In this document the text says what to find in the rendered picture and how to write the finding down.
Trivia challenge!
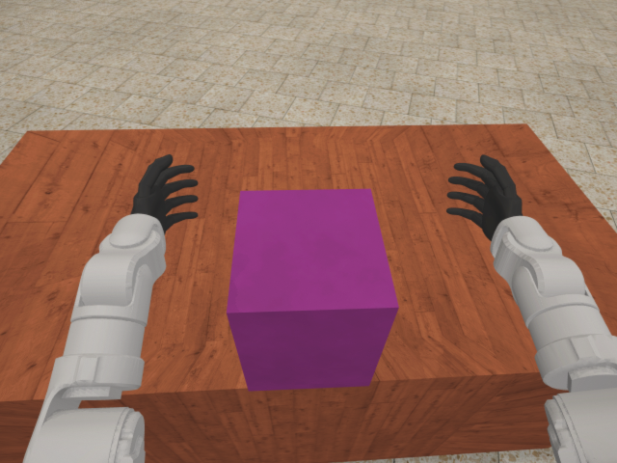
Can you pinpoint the carton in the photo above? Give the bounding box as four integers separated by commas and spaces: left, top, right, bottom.
227, 189, 399, 392

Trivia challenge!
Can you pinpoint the robot left upper arm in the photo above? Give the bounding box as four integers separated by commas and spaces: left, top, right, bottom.
28, 407, 146, 463

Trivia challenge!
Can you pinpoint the right robot hand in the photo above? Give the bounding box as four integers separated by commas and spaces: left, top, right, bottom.
446, 154, 523, 241

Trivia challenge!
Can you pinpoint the left robot forearm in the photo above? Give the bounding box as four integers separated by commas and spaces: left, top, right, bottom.
23, 214, 166, 463

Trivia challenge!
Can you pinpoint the pedestal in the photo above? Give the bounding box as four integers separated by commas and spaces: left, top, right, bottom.
0, 123, 617, 463

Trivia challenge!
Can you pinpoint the right robot forearm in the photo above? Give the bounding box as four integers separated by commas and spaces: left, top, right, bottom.
490, 216, 617, 393

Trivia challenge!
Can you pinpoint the robot right upper arm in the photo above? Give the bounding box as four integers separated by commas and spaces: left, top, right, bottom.
544, 388, 617, 463

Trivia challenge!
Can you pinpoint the left robot hand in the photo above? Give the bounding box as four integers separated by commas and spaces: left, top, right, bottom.
130, 154, 199, 234

